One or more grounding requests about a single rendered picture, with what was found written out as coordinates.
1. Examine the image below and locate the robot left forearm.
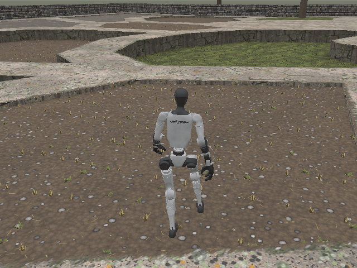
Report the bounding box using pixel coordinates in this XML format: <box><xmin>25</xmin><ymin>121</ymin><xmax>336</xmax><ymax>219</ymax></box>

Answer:
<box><xmin>153</xmin><ymin>133</ymin><xmax>160</xmax><ymax>148</ymax></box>

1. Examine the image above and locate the robot left hand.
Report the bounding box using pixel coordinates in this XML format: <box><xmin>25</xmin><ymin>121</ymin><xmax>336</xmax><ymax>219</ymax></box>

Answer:
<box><xmin>153</xmin><ymin>145</ymin><xmax>166</xmax><ymax>154</ymax></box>

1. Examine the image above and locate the right robot upper arm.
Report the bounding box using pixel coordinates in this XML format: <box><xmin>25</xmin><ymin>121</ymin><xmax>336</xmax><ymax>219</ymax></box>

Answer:
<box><xmin>192</xmin><ymin>113</ymin><xmax>205</xmax><ymax>145</ymax></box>

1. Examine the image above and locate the robot left thigh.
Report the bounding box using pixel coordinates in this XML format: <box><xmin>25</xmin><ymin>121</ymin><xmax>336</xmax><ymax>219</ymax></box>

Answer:
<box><xmin>159</xmin><ymin>156</ymin><xmax>176</xmax><ymax>200</ymax></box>

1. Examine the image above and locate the robot head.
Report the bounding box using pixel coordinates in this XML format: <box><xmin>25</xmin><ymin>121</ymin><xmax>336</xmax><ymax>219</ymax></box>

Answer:
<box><xmin>171</xmin><ymin>88</ymin><xmax>190</xmax><ymax>115</ymax></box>

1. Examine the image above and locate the left robot upper arm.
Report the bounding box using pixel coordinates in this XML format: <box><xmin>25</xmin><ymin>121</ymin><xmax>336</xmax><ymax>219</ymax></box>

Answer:
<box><xmin>154</xmin><ymin>112</ymin><xmax>169</xmax><ymax>141</ymax></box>

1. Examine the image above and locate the robot right forearm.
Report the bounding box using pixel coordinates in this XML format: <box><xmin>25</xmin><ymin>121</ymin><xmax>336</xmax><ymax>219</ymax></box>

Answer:
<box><xmin>200</xmin><ymin>137</ymin><xmax>213</xmax><ymax>166</ymax></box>

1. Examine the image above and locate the robot right hand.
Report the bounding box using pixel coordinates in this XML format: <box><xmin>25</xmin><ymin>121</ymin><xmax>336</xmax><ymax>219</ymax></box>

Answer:
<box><xmin>201</xmin><ymin>165</ymin><xmax>214</xmax><ymax>181</ymax></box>

